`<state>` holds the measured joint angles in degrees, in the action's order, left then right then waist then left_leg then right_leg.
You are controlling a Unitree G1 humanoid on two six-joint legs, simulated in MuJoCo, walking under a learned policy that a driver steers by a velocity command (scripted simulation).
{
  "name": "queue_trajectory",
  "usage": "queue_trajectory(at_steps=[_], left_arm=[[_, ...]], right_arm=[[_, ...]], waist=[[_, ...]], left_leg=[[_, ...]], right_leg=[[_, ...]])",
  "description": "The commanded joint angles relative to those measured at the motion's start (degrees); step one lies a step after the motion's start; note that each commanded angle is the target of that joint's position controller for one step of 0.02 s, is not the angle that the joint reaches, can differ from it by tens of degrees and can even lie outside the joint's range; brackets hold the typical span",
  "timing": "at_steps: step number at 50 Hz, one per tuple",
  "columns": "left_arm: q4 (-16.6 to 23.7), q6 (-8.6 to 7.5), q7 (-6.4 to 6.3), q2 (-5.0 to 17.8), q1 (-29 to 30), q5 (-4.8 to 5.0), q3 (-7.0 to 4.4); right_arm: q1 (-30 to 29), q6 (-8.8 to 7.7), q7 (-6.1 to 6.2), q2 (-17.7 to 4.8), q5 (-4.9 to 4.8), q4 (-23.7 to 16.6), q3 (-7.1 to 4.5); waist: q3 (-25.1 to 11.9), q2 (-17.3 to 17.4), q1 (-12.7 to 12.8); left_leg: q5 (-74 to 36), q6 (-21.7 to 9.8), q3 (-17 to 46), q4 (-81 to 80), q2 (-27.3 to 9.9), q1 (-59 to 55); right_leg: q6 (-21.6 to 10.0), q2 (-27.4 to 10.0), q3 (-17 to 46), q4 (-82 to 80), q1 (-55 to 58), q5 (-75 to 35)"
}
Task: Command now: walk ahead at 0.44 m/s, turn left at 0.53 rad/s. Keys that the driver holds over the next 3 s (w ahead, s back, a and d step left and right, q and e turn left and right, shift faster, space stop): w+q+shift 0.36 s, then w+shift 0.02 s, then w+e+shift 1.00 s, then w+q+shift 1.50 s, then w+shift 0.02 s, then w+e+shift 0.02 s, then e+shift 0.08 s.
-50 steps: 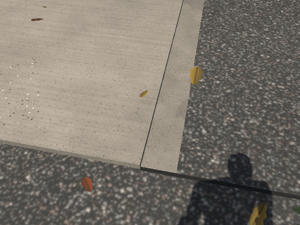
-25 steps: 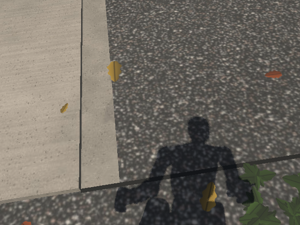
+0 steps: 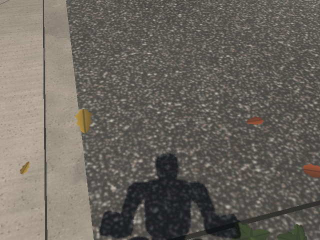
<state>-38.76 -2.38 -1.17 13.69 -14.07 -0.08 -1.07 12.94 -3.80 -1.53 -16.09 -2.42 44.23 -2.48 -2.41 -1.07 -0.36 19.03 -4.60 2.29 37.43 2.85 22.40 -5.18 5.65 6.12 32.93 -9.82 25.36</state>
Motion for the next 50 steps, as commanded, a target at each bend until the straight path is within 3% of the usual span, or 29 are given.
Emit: queue_trajectory(at_steps=[1,3,5,6,7,8,9,10,11,12,13,14,15,16,20,26,29,32,34,35,36,37,38,39,41,43,46,49,50], left_arm=[[0.29,-2.76,-0.20,12.77,-9.09,0.71,-4.62],[-0.34,-3.02,0.09,10.86,-11.56,-0.52,-4.60],[-0.40,-2.16,0.63,10.09,-10.76,0.19,-4.44],[-2.79,-3.06,1.04,12.32,-13.86,-5.41,-4.67],[-2.79,-3.50,1.37,12.00,-10.21,-5.01,-4.65],[-1.49,-3.63,1.46,12.10,-3.37,-3.74,-4.40],[-1.48,-3.55,1.30,13.55,-2.10,-2.21,-4.67],[-1.15,-3.71,1.28,15.01,-1.10,-1.84,-4.66],[-0.10,-4.10,1.59,12.45,1.84,-2.84,-3.81],[3.04,-4.82,2.70,3.30,2.95,-3.67,-1.09],[6.76,-5.48,2.99,6.79,3.72,-4.02,-1.31],[6.56,-5.74,2.90,9.29,4.06,-3.73,-1.65],[5.14,-5.59,2.56,9.87,3.43,-4.15,-1.36],[4.48,-4.72,2.16,9.22,2.24,-4.73,-1.03],[3.56,-0.64,2.61,8.59,1.24,-4.96,-0.37],[6.01,-1.28,3.99,4.07,16.07,-1.91,1.67],[4.70,-1.65,4.20,5.22,16.05,-0.77,1.55],[0.01,-1.32,3.64,10.39,4.52,-0.09,-0.19],[-7.63,-0.77,2.59,14.21,-19.38,0.48,-2.38],[-11.29,-0.46,1.98,15.56,-29.37,0.27,-3.59],[-10.83,-0.27,1.67,17.36,-22.09,-1.96,-4.17],[-7.85,-0.17,1.74,14.99,-16.35,-1.41,-4.55],[-7.44,-0.06,1.35,11.34,-14.25,-0.80,-4.07],[-8.08,-0.14,1.41,8.85,-12.54,-0.87,-3.43],[-8.59,-1.63,0.85,8.96,-10.81,-0.87,-2.95],[-8.05,-3.20,1.43,10.88,-8.96,-0.68,-3.19],[-6.82,-3.91,1.56,11.69,-7.63,0.00,-4.14],[-7.47,-3.50,2.70,13.81,-12.68,0.65,-5.19],[-7.77,-3.21,2.50,13.69,-13.53,0.55,-5.24]], right_arm=[[-14.04,-3.22,-1.11,-1.78,-1.49,-9.44,0.21],[-13.88,-3.01,-1.41,-4.07,-0.38,-10.72,0.01],[-13.47,-1.77,-1.39,-3.51,-0.83,-12.31,0.75],[-18.40,0.38,-1.63,-5.10,5.61,-14.98,0.18],[-17.29,1.20,-2.26,-4.98,5.82,-15.92,0.26],[-9.41,1.83,-3.00,-4.51,4.66,-14.26,0.35],[1.90,2.41,-3.35,-6.01,3.87,-10.70,-0.83],[16.34,3.02,-2.92,-9.37,3.50,-6.69,-2.93],[26.08,3.40,-1.72,-14.43,3.50,-3.68,-4.96],[22.44,3.48,-0.65,-17.46,3.68,-5.75,-4.21],[16.73,3.75,-0.29,-17.40,3.38,-7.75,-4.27],[13.73,3.74,0.41,-15.87,4.34,-7.83,-4.31],[12.19,3.13,0.58,-13.79,3.89,-7.94,-4.10],[9.93,2.40,0.59,-13.34,3.82,-8.19,-3.97],[9.62,0.03,0.27,-9.00,2.61,-6.19,-2.19],[18.74,-2.31,0.21,-6.60,1.94,-0.31,-0.88],[18.66,-3.11,1.21,-8.11,3.05,1.67,-0.61],[15.79,-2.08,3.83,-10.93,5.49,2.08,-1.53],[6.91,-0.54,4.97,-13.03,6.70,0.46,-2.58],[-0.70,-0.91,4.75,-11.09,6.18,-2.05,-2.23],[6.27,-2.14,3.34,-1.57,3.41,-5.96,0.27],[5.95,-2.90,3.14,-4.39,3.22,-7.70,1.25],[0.40,-3.67,2.37,-6.67,4.39,-8.40,1.43],[-1.10,-4.05,1.66,-6.01,5.46,-8.86,1.89],[-1.44,-1.72,0.93,-3.61,7.66,-10.21,3.12],[-5.27,-0.03,0.69,-2.75,7.74,-13.39,4.08],[-12.98,-0.40,-0.38,-2.30,6.08,-17.03,4.87],[-16.99,-0.51,-0.41,-1.70,4.27,-17.20,4.82],[-15.62,-0.76,-0.16,-2.10,4.41,-16.53,4.45]], waist=[[11.55,-5.65,6.91],[8.35,-3.92,7.72],[7.48,0.05,7.06],[7.71,-2.30,8.37],[8.14,-3.23,5.90],[4.91,-4.26,0.51],[-1.80,-4.12,-4.36],[-8.95,-2.12,-11.69],[-11.58,7.40,-16.90],[-10.64,17.59,-11.84],[-8.19,13.90,-8.60],[-1.63,6.97,-5.77],[2.96,-0.14,-3.67],[4.71,-1.01,-1.14],[7.75,1.86,2.09],[8.37,2.64,-4.53],[5.29,5.59,-3.18],[-1.75,7.66,4.34],[-7.23,6.22,16.76],[-7.86,-3.10,21.47],[-10.17,-18.77,7.58],[-14.09,-7.25,8.31],[-5.86,1.56,7.23],[0.44,8.35,3.61],[7.35,8.86,-1.72],[11.71,6.14,-3.41],[11.34,1.74,-1.22],[7.81,-0.72,3.96],[5.81,-1.92,3.83]], left_leg=[[3.57,-5.09,2.87,4.93,-3.76,32.43],[10.20,-4.62,3.77,16.58,-7.71,39.76],[8.54,-2.91,2.42,21.66,-10.10,43.30],[8.17,-2.63,-4.65,19.52,-6.75,38.31],[4.98,-2.84,-6.98,15.49,-6.07,28.45],[0.97,-3.68,-10.01,9.42,-3.03,9.53],[-3.10,-3.83,-13.30,10.01,2.21,-9.40],[-2.28,-4.86,-12.13,9.36,4.70,-28.30],[3.14,-6.26,-3.31,5.49,1.14,-41.98],[27.49,-10.24,28.71,-10.76,-12.53,-37.51],[33.61,-13.95,52.82,-26.98,-17.51,-36.25],[32.38,-14.39,51.76,-27.67,-19.10,-32.02],[21.20,-13.37,43.80,-25.73,-17.15,-23.11],[12.64,-12.42,36.90,-24.68,-13.68,-16.22],[-3.58,-10.59,20.61,-27.77,-6.13,-7.30],[-46.94,-0.05,6.02,-31.63,-3.28,-16.19],[-67.69,3.07,1.18,-31.24,-6.05,-25.36],[-92.39,5.89,-2.44,-16.57,-10.40,-35.16],[-94.14,7.35,-5.46,16.40,-9.51,-27.88],[-46.27,6.80,-6.26,45.73,-1.56,-8.94],[12.10,10.17,0.57,66.01,6.46,23.14],[7.56,7.98,8.71,66.52,1.91,30.52],[3.54,6.07,9.62,60.67,-1.41,30.77],[1.07,4.49,7.24,54.02,-3.14,27.51],[2.41,4.64,4.98,48.60,-5.45,22.43],[0.46,5.62,2.00,37.11,-8.41,19.87],[-14.67,6.86,-0.47,16.20,-10.09,5.02],[-17.44,6.08,-5.99,5.84,-5.10,-1.86],[-18.06,5.50,-5.23,3.44,-4.07,-3.63]], right_leg=[[-11.05,-23.77,24.65,-18.22,18.69,11.81],[-11.36,-28.50,23.30,-16.01,26.29,-9.01],[-8.39,-27.75,15.96,-16.90,28.43,-17.77],[-6.19,-24.01,9.10,-18.53,25.11,-22.65],[-4.13,-20.87,2.99,-18.13,17.02,-30.03],[-1.34,-16.64,-5.02,-14.87,5.30,-41.19],[-0.08,-14.58,-9.92,-4.76,-1.65,-55.45],[1.95,-13.75,-12.47,10.58,-10.19,-59.13],[4.04,-9.37,-12.37,33.67,-24.64,-30.05],[5.12,-2.48,-8.52,54.19,-36.83,4.57],[4.04,-2.81,0.40,55.27,-44.96,-0.80],[4.04,-6.09,0.28,54.03,-47.44,-5.62],[4.43,-9.13,-0.20,48.29,-42.99,-10.11],[4.86,-10.47,-0.67,44.38,-37.93,-10.18],[6.27,-12.35,-4.57,32.49,-32.41,-12.55],[2.24,-7.53,-15.17,8.78,-28.92,-32.19],[-1.44,-2.97,-17.00,1.20,-22.24,-34.27],[-3.34,3.21,-16.37,0.57,-12.12,-27.72],[-6.39,1.02,-13.03,-3.95,6.74,-27.23],[-10.17,-4.52,-4.88,-1.72,21.60,-23.59],[-21.76,-18.77,26.66,0.32,39.84,-28.69],[-25.62,-23.13,41.30,-11.23,38.91,-5.58],[-22.61,-21.75,39.28,-17.03,28.35,3.17],[-19.26,-18.89,33.65,-19.90,16.18,0.87],[-15.71,-12.66,25.69,-22.52,-1.89,-3.20],[-15.03,-9.34,21.57,-26.66,-14.55,-4.40],[-11.67,-5.47,14.11,-28.78,-23.84,-17.56],[-9.75,-6.15,13.23,-26.13,-15.50,-34.26],[-8.39,-6.75,13.18,-21.71,-10.27,-41.53]])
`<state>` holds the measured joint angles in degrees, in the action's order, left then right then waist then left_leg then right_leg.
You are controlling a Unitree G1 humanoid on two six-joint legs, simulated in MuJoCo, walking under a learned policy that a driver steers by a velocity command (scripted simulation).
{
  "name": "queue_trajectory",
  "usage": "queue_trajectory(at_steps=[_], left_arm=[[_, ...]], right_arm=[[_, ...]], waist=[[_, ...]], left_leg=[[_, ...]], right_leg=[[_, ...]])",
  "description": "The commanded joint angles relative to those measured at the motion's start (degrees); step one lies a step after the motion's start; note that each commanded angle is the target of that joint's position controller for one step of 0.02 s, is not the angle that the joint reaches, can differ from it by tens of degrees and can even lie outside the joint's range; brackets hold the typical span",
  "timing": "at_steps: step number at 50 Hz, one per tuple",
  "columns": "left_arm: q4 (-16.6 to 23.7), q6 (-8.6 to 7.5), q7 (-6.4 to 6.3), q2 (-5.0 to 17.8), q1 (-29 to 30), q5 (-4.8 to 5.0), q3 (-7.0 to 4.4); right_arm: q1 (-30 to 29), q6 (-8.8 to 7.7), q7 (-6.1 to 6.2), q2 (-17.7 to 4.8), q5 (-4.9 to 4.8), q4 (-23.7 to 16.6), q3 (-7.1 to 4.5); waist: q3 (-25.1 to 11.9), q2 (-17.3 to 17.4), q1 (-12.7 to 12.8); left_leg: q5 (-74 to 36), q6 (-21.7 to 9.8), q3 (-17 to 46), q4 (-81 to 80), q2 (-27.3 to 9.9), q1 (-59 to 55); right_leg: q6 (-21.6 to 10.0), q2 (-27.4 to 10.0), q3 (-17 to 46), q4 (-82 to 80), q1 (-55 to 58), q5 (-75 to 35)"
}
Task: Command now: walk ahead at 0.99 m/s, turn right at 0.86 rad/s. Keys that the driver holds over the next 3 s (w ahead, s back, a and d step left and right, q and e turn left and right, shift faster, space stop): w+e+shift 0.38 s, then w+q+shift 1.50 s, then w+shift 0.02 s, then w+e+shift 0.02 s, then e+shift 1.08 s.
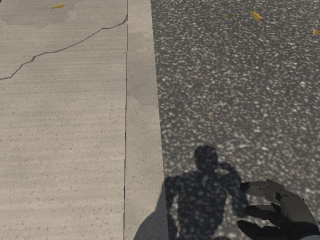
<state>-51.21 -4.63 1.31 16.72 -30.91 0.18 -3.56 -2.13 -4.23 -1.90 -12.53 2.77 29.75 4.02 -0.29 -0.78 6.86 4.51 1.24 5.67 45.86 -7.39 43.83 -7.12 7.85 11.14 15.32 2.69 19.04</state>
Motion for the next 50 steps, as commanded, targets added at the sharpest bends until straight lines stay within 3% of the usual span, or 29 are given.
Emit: queue_trajectory(at_steps=[1,3,4,5,7,9,11,14,17,19,22,23,24,25,26,27,28,31,34,36,39,41,44,45,46,47,48,49,50], left_arm=[[4.65,-0.81,-0.22,11.75,3.09,0.04,-2.97],[5.63,-1.11,-0.24,13.38,7.92,-0.28,-3.61],[9.07,-1.93,-0.44,5.10,6.11,1.94,-1.86],[12.10,-1.47,-0.06,3.40,7.99,1.72,-0.39],[11.12,0.32,0.07,5.84,15.65,-0.42,-1.01],[12.67,2.09,1.54,4.55,19.17,-1.82,-1.42],[15.28,4.08,2.86,2.57,22.28,-1.62,-1.03],[18.30,4.66,4.61,2.52,25.19,-1.74,-0.49],[18.49,4.33,5.80,4.05,26.62,-1.39,-0.37],[17.58,4.23,5.23,5.29,25.42,-1.68,-0.58],[9.87,3.83,2.64,7.29,5.71,-3.20,-1.58],[6.17,3.86,1.53,9.03,-3.85,-3.63,-2.64],[5.19,3.62,0.62,13.09,-1.02,-3.85,-3.18],[8.17,2.51,0.49,16.82,2.22,-3.37,-2.44],[9.04,2.53,-0.41,17.65,0.70,-2.47,-3.97],[9.11,1.93,-1.21,14.50,5.96,-2.86,-3.09],[9.32,1.18,-1.25,11.13,11.44,-3.12,-2.13],[6.64,-2.03,-1.08,6.31,11.47,-2.02,-0.37],[3.80,-3.75,-0.55,4.21,8.79,-1.31,0.19],[3.07,-3.71,-0.78,2.38,9.00,-1.40,0.75],[1.45,-3.88,-1.55,2.95,7.14,-0.70,1.37],[1.27,-3.68,-3.23,6.03,6.30,-0.92,0.92],[4.50,-1.17,-5.07,11.55,15.87,-2.09,-0.90],[5.52,-0.31,-4.57,12.53,21.59,-1.80,-1.63],[7.45,-1.14,-2.54,3.15,26.54,-2.95,0.73],[13.07,-2.17,-1.87,-1.75,14.97,-1.79,2.53],[14.39,-3.54,-1.54,0.54,14.27,-2.44,3.38],[13.50,-4.07,-1.36,3.73,16.91,-2.77,3.06],[13.57,-3.50,-1.42,4.24,20.15,-3.72,2.82]], right_arm=[[3.61,-0.59,0.73,-8.03,-0.59,-0.74,-3.14],[22.73,-1.70,2.41,-13.87,-0.14,3.77,-6.20],[31.76,-1.94,3.20,-20.36,2.24,4.90,-8.66],[29.56,-1.20,3.11,-21.22,0.94,5.76,-9.45],[20.65,-0.65,3.09,-12.32,0.41,6.28,-8.13],[20.56,-0.76,3.31,-9.52,0.45,9.52,-7.59],[19.82,-1.90,2.68,-7.56,-0.60,11.86,-7.28],[14.53,-3.60,2.43,-8.29,-1.85,12.68,-7.68],[14.02,-4.02,2.62,-12.06,-1.60,14.15,-8.84],[16.62,-3.45,2.62,-14.56,-1.59,15.11,-9.43],[18.24,-1.03,2.85,-18.13,-0.89,15.90,-9.89],[16.67,-0.08,2.82,-17.72,-0.99,16.20,-9.69],[19.10,0.42,2.38,-8.44,0.34,16.02,-7.74],[27.32,-0.21,2.75,-3.66,-0.74,12.74,-5.87],[23.31,-1.27,2.77,-9.32,-2.88,10.10,-6.54],[19.42,-1.21,2.65,-12.69,-2.57,11.51,-6.95],[18.42,-0.61,2.16,-13.21,-2.20,13.06,-7.15],[21.36,2.79,0.06,-9.51,-1.27,16.04,-6.68],[13.55,3.15,-0.90,-7.04,-2.28,14.18,-6.22],[9.85,2.81,-1.08,-5.96,-3.26,14.14,-5.86],[3.63,1.59,-1.88,-3.84,-2.69,10.78,-4.61],[6.08,1.69,-2.30,-5.56,-2.04,11.55,-4.95],[34.57,2.82,-1.57,-12.63,-2.10,19.52,-8.24],[45.62,3.21,-0.55,-15.28,-2.51,22.33,-10.05],[41.06,3.96,0.39,-14.94,-3.89,23.51,-10.44],[32.45,3.93,0.61,-18.89,-1.86,20.37,-10.55],[29.38,4.04,1.07,-17.51,-1.48,17.75,-10.92],[27.31,3.81,1.59,-13.17,-1.10,17.47,-10.25],[24.98,3.30,1.49,-11.37,-1.40,17.75,-9.71]], waist=[[-0.32,-2.51,-5.35],[-12.88,-2.51,-16.33],[-24.39,12.10,-17.56],[-28.28,22.57,-14.61],[-8.45,7.87,-13.19],[-1.05,6.78,-10.66],[2.81,8.58,-7.88],[4.50,8.74,-3.98],[5.10,5.46,-2.73],[4.87,4.21,-1.56],[-3.01,5.26,6.80],[-5.75,2.19,11.61],[-3.56,-8.90,5.27],[-9.37,-14.20,-3.75],[-16.88,-14.15,1.28],[-5.13,-4.40,-1.18],[0.70,-0.09,-3.93],[4.66,1.43,-8.82],[8.97,0.58,-7.37],[7.18,0.82,-6.14],[8.92,0.38,-6.33],[4.35,-1.72,-8.08],[-9.01,-5.96,-23.47],[-10.76,-1.57,-30.11],[-2.40,13.49,-24.66],[-9.00,17.41,-10.51],[-12.80,10.64,-11.32],[-3.07,-0.76,-9.58],[1.96,-6.29,-7.31]], left_leg=[[2.03,-1.09,-8.79,-7.37,8.49,-28.96],[6.57,-3.04,-4.03,-11.72,6.61,-50.85],[34.71,-7.95,21.81,-18.58,-13.53,-68.81],[46.16,-10.34,43.45,-29.05,-20.40,-68.97],[36.48,-7.95,27.15,-27.94,-16.20,-53.15],[22.03,-6.07,14.39,-30.02,-13.08,-43.12],[14.78,-5.00,5.88,-33.33,-12.63,-38.78],[6.79,-3.53,-7.90,-36.98,-9.18,-34.48],[4.34,-2.14,-17.72,-40.13,-4.96,-32.72],[-15.58,-2.66,-20.35,-34.54,-5.29,-37.29],[-48.82,-5.95,-19.31,-8.23,-6.74,-38.83],[-38.21,-6.34,-19.17,12.59,-3.79,-32.47],[25.76,-6.48,-15.50,38.72,3.99,-14.51],[32.55,-7.93,-3.56,51.75,5.04,-3.82],[23.71,-6.65,1.09,47.63,8.25,2.52],[16.19,-5.96,-0.92,42.15,4.78,4.69],[11.74,-5.31,-0.59,38.19,2.63,0.69],[8.23,-3.60,1.72,30.19,-0.69,-8.47],[1.09,-4.38,-0.58,21.36,-0.53,-2.44],[-4.68,-5.97,-6.17,15.42,2.66,-2.35],[-11.59,-8.71,-14.31,-0.78,4.74,-7.85],[-13.15,-10.04,-18.05,-5.70,9.61,-15.06],[-4.86,-13.33,-14.94,-4.43,14.06,-42.48],[-2.81,-17.78,-8.55,-9.55,10.44,-52.94],[-4.19,-17.98,-1.61,-9.33,8.62,-54.26],[-5.09,-28.17,25.42,-13.08,-0.75,-63.19],[19.11,-30.81,42.16,-28.91,-6.86,-63.92],[27.73,-27.05,41.39,-35.20,-6.40,-52.79],[25.13,-23.40,35.38,-35.66,-3.30,-42.80]], right_leg=[[-4.90,-9.03,7.52,3.55,-17.99,-45.80],[-1.07,-6.04,6.73,30.92,-20.67,-45.57],[1.37,-0.63,0.48,54.21,-36.48,-19.36],[0.79,-1.87,-3.00,63.46,-44.94,4.82],[0.08,-9.14,-5.36,60.25,-50.53,-2.26],[0.87,-12.04,-5.34,55.72,-47.79,-2.15],[1.62,-14.15,-5.51,50.85,-47.02,-3.37],[1.37,-13.82,-8.86,38.77,-41.92,-18.36],[-0.35,-10.49,-16.98,25.24,-28.53,-28.52],[-1.80,-7.96,-19.75,23.62,-23.94,-26.35],[-5.49,-4.22,-16.83,22.11,-4.60,-14.88],[-6.49,-5.54,-13.02,16.31,6.38,-14.55],[-4.54,-12.77,-3.78,22.14,13.67,-13.85],[-1.61,-21.16,9.76,26.74,17.72,-33.89],[-5.39,-27.91,24.62,7.47,20.57,-10.43],[-6.47,-27.09,22.08,0.20,9.26,2.77],[-5.21,-25.43,17.79,-1.37,-0.71,4.48],[-1.51,-22.35,5.84,-4.35,-14.88,-8.24],[1.95,-18.74,-7.11,-8.00,-12.13,-28.57],[4.24,-13.05,-16.93,-9.13,-7.73,-37.64],[6.18,-13.67,-23.67,-9.30,-5.76,-55.93],[6.81,-15.91,-24.59,-4.32,0.24,-74.26],[7.39,-18.56,-23.44,29.25,-3.52,-87.13],[7.08,-14.09,-24.11,55.60,-12.62,-66.16],[6.14,-1.89,-21.75,78.12,-32.26,1.45],[7.69,-2.04,-10.28,88.11,-49.30,10.68],[6.20,-4.14,-4.39,83.95,-53.66,7.70],[5.78,-7.69,-3.97,76.22,-53.47,2.51],[6.19,-10.05,-4.80,70.15,-49.65,0.78]])
Over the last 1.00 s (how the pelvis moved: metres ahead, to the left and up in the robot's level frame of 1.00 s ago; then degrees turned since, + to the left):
0.79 0.39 0.01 4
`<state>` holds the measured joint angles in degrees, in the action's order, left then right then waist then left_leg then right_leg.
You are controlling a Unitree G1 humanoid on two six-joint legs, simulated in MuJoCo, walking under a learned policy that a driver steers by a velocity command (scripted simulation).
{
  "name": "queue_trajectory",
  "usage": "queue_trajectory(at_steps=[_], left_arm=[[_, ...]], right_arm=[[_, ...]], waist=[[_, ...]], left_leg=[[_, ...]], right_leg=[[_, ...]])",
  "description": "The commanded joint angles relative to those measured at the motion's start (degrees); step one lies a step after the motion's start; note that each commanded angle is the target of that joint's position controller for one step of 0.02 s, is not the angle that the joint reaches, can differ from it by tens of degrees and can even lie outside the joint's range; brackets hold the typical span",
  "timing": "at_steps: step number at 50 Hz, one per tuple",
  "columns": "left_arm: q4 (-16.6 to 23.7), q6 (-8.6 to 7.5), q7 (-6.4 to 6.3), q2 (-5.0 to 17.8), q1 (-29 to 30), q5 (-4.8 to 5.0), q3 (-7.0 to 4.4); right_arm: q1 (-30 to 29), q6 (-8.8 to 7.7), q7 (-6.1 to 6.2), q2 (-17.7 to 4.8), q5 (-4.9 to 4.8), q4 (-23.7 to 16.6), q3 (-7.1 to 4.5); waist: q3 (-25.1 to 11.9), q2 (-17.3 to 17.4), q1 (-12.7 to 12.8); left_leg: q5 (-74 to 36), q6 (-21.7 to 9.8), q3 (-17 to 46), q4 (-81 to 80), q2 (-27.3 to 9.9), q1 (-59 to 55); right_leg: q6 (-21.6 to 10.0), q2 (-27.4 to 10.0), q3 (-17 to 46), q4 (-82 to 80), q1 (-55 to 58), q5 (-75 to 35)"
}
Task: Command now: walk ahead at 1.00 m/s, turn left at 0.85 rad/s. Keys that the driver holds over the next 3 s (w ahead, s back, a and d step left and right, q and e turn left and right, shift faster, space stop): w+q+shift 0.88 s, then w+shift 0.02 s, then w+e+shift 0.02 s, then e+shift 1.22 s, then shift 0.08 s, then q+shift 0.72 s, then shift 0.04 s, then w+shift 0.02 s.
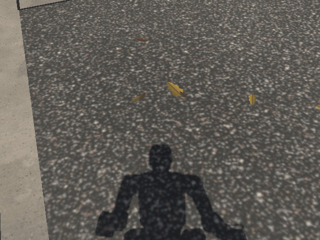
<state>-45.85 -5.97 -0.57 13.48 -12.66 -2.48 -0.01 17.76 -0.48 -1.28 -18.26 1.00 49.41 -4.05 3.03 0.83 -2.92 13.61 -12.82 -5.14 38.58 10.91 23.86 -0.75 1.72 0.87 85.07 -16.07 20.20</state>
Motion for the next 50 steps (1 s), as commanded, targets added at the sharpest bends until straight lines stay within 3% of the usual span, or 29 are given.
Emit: queue_trajectory(at_steps=[1,4,6,9,12,14,15,16,17,18,19,20,21,22,26,30,34,36,38,39,40,41,42,43,44,45,47,48,50], left_arm=[[8.65,-1.04,0.49,6.91,1.71,-2.16,-0.25],[10.60,2.00,0.93,6.04,5.98,-2.46,0.65],[13.97,1.95,1.54,5.45,13.92,-1.38,1.22],[16.31,1.69,1.92,3.85,20.14,-0.12,1.94],[18.39,1.22,1.61,4.53,23.58,0.41,1.95],[17.62,0.85,0.95,6.69,18.70,0.61,1.08],[15.90,0.66,0.21,9.84,12.19,1.01,-0.27],[13.24,0.41,-0.64,12.64,0.89,1.53,-1.70],[10.26,0.23,-1.87,16.19,-12.68,0.72,-3.57],[8.81,0.21,-2.61,18.87,-18.56,-1.76,-4.51],[9.68,0.74,-1.73,20.75,-11.71,-1.63,-5.51],[11.39,1.14,-1.30,12.83,-4.35,-1.11,-4.50],[10.57,1.25,-0.99,9.21,-2.28,-0.51,-3.62],[9.00,1.20,-0.76,8.04,-2.96,-0.84,-3.36],[2.12,-0.79,0.45,5.36,-8.53,1.28,-2.74],[1.02,-2.04,0.93,7.22,-6.35,0.87,-2.96],[-1.28,-2.00,0.44,10.56,-11.24,0.68,-3.54],[-1.39,-1.05,-0.45,13.51,-13.96,0.81,-4.13],[-0.53,0.95,-1.46,17.00,-12.33,0.51,-5.07],[0.93,1.83,-1.44,17.76,-9.45,0.33,-5.32],[1.59,2.31,-0.77,16.45,-8.56,-0.11,-5.33],[4.64,1.93,0.25,7.98,-8.40,-1.08,-3.36],[11.70,0.77,0.31,10.20,-8.11,0.78,-3.31],[12.49,-0.66,0.37,11.85,-2.29,0.44,-2.96],[12.27,-1.22,0.38,11.42,-1.46,0.68,-2.59],[11.51,-0.73,0.19,10.55,-1.35,-0.07,-2.25],[9.01,1.93,0.42,9.15,-6.35,-1.44,-1.77],[8.96,2.73,0.75,7.97,-6.36,-1.38,-1.54],[10.16,2.87,1.32,4.84,-1.99,-0.37,-0.58]], right_arm=[[4.59,-1.44,1.11,-6.73,0.00,-2.29,-1.57],[4.37,-3.86,0.99,-6.81,-0.97,-2.68,-1.25],[6.55,-4.29,1.06,-7.10,-1.19,-2.60,-1.58],[11.17,-3.83,0.83,-7.75,-1.98,-2.02,-2.34],[12.69,-3.52,1.00,-8.26,-1.32,-1.96,-2.86],[8.55,-3.80,1.34,-9.73,-1.35,-3.31,-3.29],[6.94,-4.14,1.19,-11.51,-1.03,-3.85,-3.65],[3.03,-4.56,0.83,-13.67,-0.80,-4.79,-4.08],[0.22,-5.37,0.66,-10.61,-0.42,-6.06,-3.31],[2.20,-5.58,0.92,0.24,-1.14,-7.96,-0.57],[7.90,-4.74,0.94,-1.55,-3.05,-10.76,0.49],[2.31,-3.40,1.30,-5.82,-1.00,-8.54,-0.02],[-0.98,-2.72,0.52,-6.52,0.07,-8.81,-0.36],[-2.84,-2.09,-0.28,-5.89,0.53,-8.99,-0.36],[-8.74,0.43,-2.58,-0.49,1.29,-14.22,1.52],[-15.59,0.73,-3.56,-1.26,0.81,-18.78,2.41],[-23.66,0.42,-4.91,-1.16,0.93,-20.43,3.17],[-21.88,0.13,-4.56,-2.22,0.88,-19.29,2.81],[-9.93,-0.20,-3.49,-5.24,0.82,-15.94,1.41],[2.36,-0.51,-2.59,-7.79,0.74,-12.21,-0.12],[9.80,-0.61,-1.05,-10.22,0.34,-8.78,-2.01],[5.02,0.14,0.20,-15.17,-0.88,-9.27,-3.32],[4.91,1.07,0.29,-19.01,1.02,-12.30,-4.12],[5.99,1.11,0.97,-16.28,0.71,-12.12,-4.11],[4.38,0.54,1.46,-13.58,0.45,-10.68,-3.55],[2.49,-0.47,1.78,-11.44,0.39,-9.94,-2.86],[-1.33,-2.63,2.31,-6.54,0.10,-10.09,-0.66],[-1.08,-3.60,1.99,-5.22,-0.32,-9.15,0.06],[-0.32,-4.92,1.15,-5.96,-0.36,-7.03,0.00]], waist=[[0.56,-7.20,4.44],[3.49,-7.00,5.43],[4.83,-4.44,2.29],[1.46,-0.41,-2.82],[-0.51,2.43,-4.79],[-4.00,2.83,-1.38],[-8.82,2.94,1.96],[-14.07,3.30,9.00],[-20.60,1.14,14.97],[-25.26,-13.48,12.85],[-30.39,-24.78,6.75],[-19.08,-11.45,7.13],[-11.83,-5.12,6.59],[-8.40,-1.20,5.97],[-1.84,-5.33,3.21],[1.75,-5.53,1.14],[5.66,-2.48,3.25],[2.04,-5.06,1.79],[-5.12,-7.77,-5.47],[-10.24,-7.99,-10.70],[-12.77,-3.11,-12.38],[-9.36,10.97,-5.00],[-21.76,10.91,-3.74],[-17.13,0.43,-5.08],[-7.72,-3.30,-1.98],[-3.87,-6.60,1.30],[-0.53,-8.23,6.42],[0.45,-8.29,7.26],[2.37,-5.80,6.38]], left_leg=[[8.72,-8.81,42.52,-27.76,-19.68,-16.56],[-0.48,-6.97,31.79,-30.38,-12.68,-1.71],[-11.29,-5.18,28.25,-30.79,-10.35,-0.59],[-26.94,-0.64,27.13,-27.08,-8.92,-9.51],[-35.72,0.45,29.00,-23.22,-10.63,-19.02],[-43.94,2.71,29.19,-17.74,-10.42,-18.62],[-49.00,3.98,29.65,-10.20,-10.55,-18.71],[-47.89,4.75,29.28,1.23,-9.65,-15.62],[-37.15,4.98,26.68,16.40,-7.93,-8.10],[15.09,5.15,19.59,34.21,-2.76,7.56],[14.93,5.70,15.03,43.50,-3.49,17.56],[6.79,5.61,13.13,43.26,-8.42,20.44],[2.71,6.27,11.38,40.57,-10.22,19.70],[2.15,6.81,10.79,39.10,-11.90,18.63],[0.88,7.20,9.87,37.11,-16.82,22.07],[-10.70,7.50,6.53,27.54,-16.72,20.70],[-14.99,4.30,-3.49,9.20,-12.64,12.83],[-11.61,2.37,-7.16,6.22,-7.94,6.93],[-5.22,0.21,-6.20,5.21,-4.53,-6.43],[-2.90,-1.82,-3.15,3.03,-3.63,-20.02],[-0.55,-3.50,2.49,-1.60,-4.89,-34.18],[-7.24,-5.94,21.12,-1.36,-16.02,-38.87],[2.12,-17.00,47.97,-13.64,-24.32,-52.80],[7.71,-14.40,51.11,-21.80,-25.22,-47.83],[5.66,-12.39,47.26,-24.36,-23.80,-37.35],[0.29,-10.50,41.68,-24.61,-21.46,-28.28],[-16.35,-8.42,31.43,-24.90,-19.21,-14.14],[-27.13,-7.48,27.15,-25.24,-18.41,-9.71],[-47.28,-3.43,16.18,-25.20,-14.06,-5.39]], right_leg=[[0.87,-5.05,5.34,-3.36,-28.03,-0.32],[3.94,-8.26,1.92,-17.74,-19.85,-3.19],[4.74,-8.04,-0.39,-29.71,-18.37,-12.51],[3.68,-4.47,-2.07,-43.22,-16.96,-24.70],[2.39,-1.96,-1.49,-51.06,-16.64,-25.04],[1.27,0.36,-0.45,-56.86,-4.14,-23.00],[0.62,1.24,0.57,-56.17,4.95,-19.49],[-0.09,-0.39,1.70,-56.37,16.75,-15.85],[-1.44,-7.23,6.74,-53.09,31.17,-3.95],[-3.71,-24.14,26.28,-56.24,44.39,10.58],[-9.29,-30.50,54.11,-67.62,44.35,22.27],[-8.58,-25.49,45.36,-70.35,33.88,29.15],[-7.59,-22.74,34.07,-69.81,25.67,19.10],[-6.64,-20.66,26.56,-70.44,20.35,9.15],[-4.13,-17.90,8.97,-74.16,12.56,-8.60],[-2.30,-14.81,-6.23,-77.94,7.27,-23.69],[0.38,-12.53,-16.07,-78.74,10.87,-44.33],[1.30,-13.51,-17.35,-70.92,17.50,-71.03],[0.97,-16.42,-16.45,-53.11,18.51,-84.47],[-0.19,-17.44,-14.98,-38.06,13.04,-82.19],[-0.03,-13.34,-14.86,-18.04,1.05,-52.13],[1.33,-3.28,-13.69,4.05,-17.75,6.64],[2.67,-0.19,-0.72,13.61,-33.43,8.67],[2.26,-3.88,3.76,8.42,-36.83,3.25],[2.13,-5.91,3.67,1.44,-35.52,0.61],[2.50,-7.83,3.24,-3.35,-31.14,0.93],[3.75,-10.58,2.09,-10.21,-21.96,2.04],[4.33,-11.10,1.09,-15.07,-18.76,3.09],[3.30,-10.08,-2.68,-27.07,-14.63,-5.57]])
Over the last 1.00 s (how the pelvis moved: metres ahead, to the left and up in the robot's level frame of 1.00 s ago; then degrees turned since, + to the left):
0.91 -0.17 -0.03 -7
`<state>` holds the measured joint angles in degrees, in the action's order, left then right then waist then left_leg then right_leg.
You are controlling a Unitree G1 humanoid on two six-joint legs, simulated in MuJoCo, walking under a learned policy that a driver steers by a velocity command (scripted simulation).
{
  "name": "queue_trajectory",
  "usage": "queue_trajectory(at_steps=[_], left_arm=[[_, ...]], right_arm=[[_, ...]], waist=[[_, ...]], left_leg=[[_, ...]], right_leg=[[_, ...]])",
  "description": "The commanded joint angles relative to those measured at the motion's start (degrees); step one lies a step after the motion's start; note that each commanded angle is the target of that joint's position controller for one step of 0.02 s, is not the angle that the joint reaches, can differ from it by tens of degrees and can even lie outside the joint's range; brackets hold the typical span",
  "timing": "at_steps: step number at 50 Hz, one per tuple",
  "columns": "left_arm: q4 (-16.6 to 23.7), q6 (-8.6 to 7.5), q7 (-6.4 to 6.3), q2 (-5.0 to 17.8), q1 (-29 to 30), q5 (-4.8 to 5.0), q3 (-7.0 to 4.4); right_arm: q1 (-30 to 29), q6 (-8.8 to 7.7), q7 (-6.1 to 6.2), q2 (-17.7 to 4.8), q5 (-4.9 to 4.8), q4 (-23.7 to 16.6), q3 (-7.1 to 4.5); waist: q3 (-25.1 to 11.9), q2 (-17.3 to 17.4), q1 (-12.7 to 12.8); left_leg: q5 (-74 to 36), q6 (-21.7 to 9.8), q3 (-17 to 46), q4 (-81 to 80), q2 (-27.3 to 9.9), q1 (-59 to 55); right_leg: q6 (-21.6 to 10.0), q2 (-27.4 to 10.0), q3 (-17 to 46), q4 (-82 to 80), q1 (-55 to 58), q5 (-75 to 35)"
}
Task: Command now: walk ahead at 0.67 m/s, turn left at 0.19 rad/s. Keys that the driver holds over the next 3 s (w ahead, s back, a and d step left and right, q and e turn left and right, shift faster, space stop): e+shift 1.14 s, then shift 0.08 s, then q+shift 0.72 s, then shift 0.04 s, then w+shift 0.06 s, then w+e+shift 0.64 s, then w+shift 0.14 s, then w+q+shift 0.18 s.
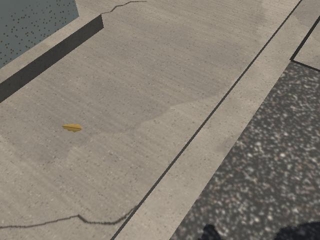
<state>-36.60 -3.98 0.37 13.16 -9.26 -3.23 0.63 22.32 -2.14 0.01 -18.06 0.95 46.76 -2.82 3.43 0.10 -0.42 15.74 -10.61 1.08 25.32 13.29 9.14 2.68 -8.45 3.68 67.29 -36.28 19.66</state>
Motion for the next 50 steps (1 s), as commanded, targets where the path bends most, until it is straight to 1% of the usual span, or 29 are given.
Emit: queue_trajectory(at_steps=[1,2,3,4,6,8,9,10,11,12,13,14,15,18,21,24,28,32,35,36,37,38,39,40,41,42,43,45,50], left_arm=[[1.03,0.73,0.77,3.96,-4.10,1.02,-0.80],[0.80,0.46,1.15,3.28,-2.81,1.80,-0.61],[1.78,-2.23,0.68,3.95,4.80,4.80,-1.28],[2.30,-3.32,1.09,4.06,5.95,5.14,-1.31],[2.86,-4.17,2.28,5.01,7.15,4.86,-2.01],[1.39,-3.93,3.12,9.46,-0.27,4.33,-4.35],[-0.72,-3.46,3.29,11.97,-8.99,4.42,-5.70],[-3.51,-2.82,2.80,13.44,-20.57,4.37,-6.58],[-4.65,-2.55,2.26,15.60,-22.74,3.31,-6.21],[0.30,-2.87,1.73,17.47,-14.49,-0.45,-5.90],[4.60,-1.52,1.03,16.04,-7.83,0.56,-6.88],[5.87,-0.12,0.38,12.71,-4.05,2.37,-6.00],[6.32,0.69,0.21,11.82,-1.97,3.42,-5.39],[6.49,1.23,0.10,11.85,0.18,3.31,-5.68],[4.86,2.18,-1.11,13.38,-3.14,3.98,-6.48],[5.29,4.52,-2.91,14.97,-2.82,5.18,-7.32],[5.93,6.63,-3.96,14.36,-3.06,5.15,-7.76],[6.53,7.09,-3.80,13.67,-3.79,4.73,-8.36],[7.82,7.00,-3.22,13.20,-2.00,4.99,-8.45],[8.15,7.03,-2.93,12.41,-1.28,5.42,-8.12],[7.44,7.18,-2.58,9.16,-5.23,5.36,-7.12],[7.74,7.03,-2.31,7.89,-7.16,4.72,-6.50],[9.36,6.45,-1.51,13.50,-7.43,5.03,-7.91],[7.74,6.45,-1.24,17.72,-7.26,4.97,-9.00],[6.23,6.98,-1.35,18.02,-7.27,5.19,-9.37],[5.18,7.73,-1.78,16.50,-8.10,4.97,-9.05],[5.37,8.07,-1.75,15.23,-8.45,4.87,-8.57],[6.73,7.95,-1.69,12.81,-6.51,5.15,-7.62],[9.10,7.19,-1.51,10.61,-1.73,4.90,-6.73]], right_arm=[[-5.03,-3.62,-0.59,-5.83,-0.50,-3.61,-1.15],[-3.64,-4.04,-0.95,-5.30,-0.72,-2.75,-0.99],[-3.62,-4.07,0.84,-2.89,-3.11,-3.52,-0.64],[-1.63,-3.76,1.91,-4.83,-2.84,-2.44,-0.48],[0.86,-2.78,2.83,-7.32,-0.96,-1.09,-0.96],[-1.62,-1.75,3.42,-7.46,0.25,-2.09,-1.08],[-5.46,-1.31,3.63,-8.12,0.71,-3.63,-1.36],[-11.86,-1.09,3.59,-8.47,1.06,-5.83,-1.53],[-7.18,-1.02,2.53,-0.90,3.20,-7.58,-0.05],[5.76,-1.57,0.89,0.70,0.12,-8.52,1.26],[3.31,-1.80,-0.13,-5.43,-1.00,-8.47,0.57],[-5.36,-1.43,-0.07,-7.69,-0.78,-10.66,-0.19],[-8.59,-0.85,0.41,-7.09,-0.10,-11.97,-0.32],[-7.64,0.47,1.31,-5.12,0.71,-12.44,-0.28],[-10.70,0.25,2.55,-2.57,1.04,-12.97,0.19],[-14.54,0.96,3.12,-3.31,-0.29,-13.29,-0.31],[-20.27,0.34,2.78,-3.47,-0.89,-13.70,-0.92],[-23.42,-1.78,1.82,-4.07,-1.03,-13.53,-1.61],[-20.87,-2.77,0.98,-5.57,-1.42,-11.82,-2.67],[-18.82,-2.85,0.90,-5.77,-1.62,-10.84,-3.04],[-18.98,-2.43,1.07,-6.61,-1.27,-10.83,-3.22],[-19.42,-1.24,1.63,-9.38,-0.14,-12.58,-3.53],[-16.68,-0.74,1.46,-8.85,1.60,-11.77,-3.80],[-18.82,-0.54,1.70,-6.06,0.84,-12.91,-3.41],[-20.51,0.05,2.17,-4.02,0.21,-13.43,-2.90],[-21.13,0.77,2.69,-3.90,-0.26,-14.00,-2.60],[-21.56,1.24,3.04,-4.08,-0.36,-14.15,-2.37],[-20.28,1.86,3.56,-4.27,0.41,-13.70,-2.16],[-16.26,2.56,3.71,-5.90,0.73,-12.10,-3.00]], waist=[[1.55,-3.19,3.28],[0.22,-1.29,1.53],[-0.82,-3.73,-2.66],[-2.17,-3.18,-2.82],[-3.91,1.92,-3.73],[-8.37,6.01,0.64],[-11.16,7.73,5.64],[-12.95,5.92,13.12],[-14.74,-15.03,8.31],[-27.58,-16.20,0.88],[-28.31,-7.49,3.13],[-17.95,2.08,2.98],[-11.56,7.85,0.57],[-5.65,2.29,-2.61],[-10.42,-0.24,-1.35],[-13.87,-3.61,-0.36],[-10.40,-8.05,2.00],[-9.07,-10.12,3.49],[-9.00,-10.73,2.18],[-9.19,-8.80,0.92],[-12.39,-1.60,3.04],[-13.02,8.18,3.98],[-13.95,15.99,4.08],[-10.74,11.57,3.25],[-8.24,7.96,2.90],[-7.30,5.43,2.99],[-5.38,5.37,2.52],[-4.29,6.77,1.60],[-7.02,8.12,-1.57]], left_leg=[[-52.96,-2.62,4.80,-11.77,-13.52,10.15],[-52.36,-0.31,1.99,-12.13,-11.93,8.45],[-43.89,0.59,3.14,-10.54,-13.81,6.91],[-42.81,1.48,2.17,-10.64,-14.76,1.55],[-43.88,4.63,0.76,-7.27,-16.04,-4.17],[-52.33,8.17,-0.45,2.76,-15.84,-6.05],[-57.03,9.80,-1.01,12.47,-15.86,-3.94],[-51.40,12.31,-2.44,30.71,-13.97,3.64],[16.11,14.97,-3.29,57.57,-4.29,20.07],[21.53,16.49,8.74,72.80,-2.38,30.75],[13.95,13.97,12.01,71.12,-6.33,31.15],[10.18,12.15,10.07,66.08,-7.97,32.54],[8.26,11.72,8.88,61.89,-9.19,32.07],[6.03,12.46,8.65,47.59,-11.20,26.30],[3.60,15.06,7.52,36.16,-9.83,24.81],[-2.25,16.26,9.48,30.09,-9.08,25.95],[-4.82,15.77,10.86,21.42,-8.36,25.61],[-3.71,14.91,11.82,11.84,-7.54,21.93],[-5.50,13.86,11.49,0.35,-8.13,12.35],[-11.92,12.84,10.84,-6.62,-10.29,6.35],[-18.43,9.06,15.39,-7.57,-18.63,-3.71],[-30.50,2.55,25.16,-4.60,-29.57,-10.05],[-30.78,-4.34,33.28,-5.75,-36.85,-7.14],[-24.97,-4.18,28.85,-6.18,-34.31,-4.87],[-17.49,-1.21,21.76,-5.66,-29.54,-3.21],[-13.44,0.79,17.79,-5.61,-26.88,-1.73],[-14.93,0.54,14.97,-6.34,-26.22,0.43],[-16.95,-0.21,9.41,-8.01,-24.62,1.21],[-20.16,-2.93,4.90,-8.61,-28.27,-6.94]], right_leg=[[-1.51,1.28,-7.30,-16.07,9.06,-11.86],[-2.92,2.90,-9.05,-22.49,11.47,-20.05],[-2.39,4.89,-7.26,-26.72,11.03,-27.83],[-2.81,6.99,-7.88,-32.50,9.62,-33.15],[-4.13,10.27,-7.92,-38.13,11.53,-39.60],[-4.98,14.78,-9.43,-36.37,19.66,-36.23],[-5.62,15.46,-9.16,-34.68,27.19,-33.55],[-7.46,11.82,-4.77,-37.54,37.28,-36.04],[-12.54,1.53,8.79,-33.76,50.35,-59.70],[-24.67,-11.55,40.73,-39.50,60.63,-54.43],[-24.99,-10.98,43.53,-45.57,55.50,-31.25],[-22.44,-6.70,38.33,-48.68,43.26,-14.03],[-20.52,-4.08,35.86,-51.64,32.71,-6.95],[-17.22,4.08,26.52,-53.05,18.16,-15.40],[-15.77,5.91,22.20,-48.24,19.27,-36.11],[-11.53,7.02,23.97,-46.94,23.02,-25.57],[-8.97,8.90,27.53,-47.75,24.44,-10.04],[-10.46,8.54,31.87,-44.84,28.62,-14.87],[-9.76,9.63,34.85,-41.71,27.89,-18.27],[-8.50,11.74,33.70,-38.43,25.37,-11.85],[-6.38,15.40,28.56,-30.28,19.45,8.48],[-3.88,20.96,17.72,-18.92,9.34,19.45],[-1.25,18.75,12.84,-7.43,3.93,19.74],[1.01,14.98,10.82,-2.17,2.09,14.28],[1.78,13.56,9.53,0.51,0.87,9.50],[2.31,12.89,7.80,4.33,0.30,6.27],[2.86,12.34,5.63,7.87,-1.02,4.37],[3.56,9.83,0.99,8.19,-2.49,1.56],[5.59,3.78,-1.39,-0.33,-5.23,-0.42]])
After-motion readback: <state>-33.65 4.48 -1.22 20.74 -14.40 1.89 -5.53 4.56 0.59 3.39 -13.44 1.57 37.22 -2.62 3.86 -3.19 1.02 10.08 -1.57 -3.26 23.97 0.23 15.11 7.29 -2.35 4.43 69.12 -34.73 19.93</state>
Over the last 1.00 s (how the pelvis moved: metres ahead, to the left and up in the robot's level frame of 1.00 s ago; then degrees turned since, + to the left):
0.81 0.26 0.02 54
